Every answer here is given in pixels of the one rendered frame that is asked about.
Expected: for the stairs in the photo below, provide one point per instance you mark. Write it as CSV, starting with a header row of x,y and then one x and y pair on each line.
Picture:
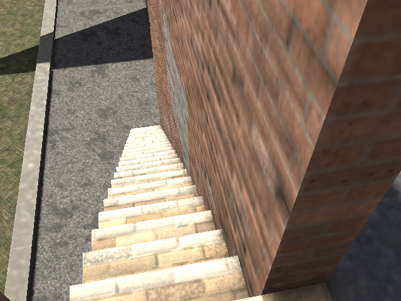
x,y
156,241

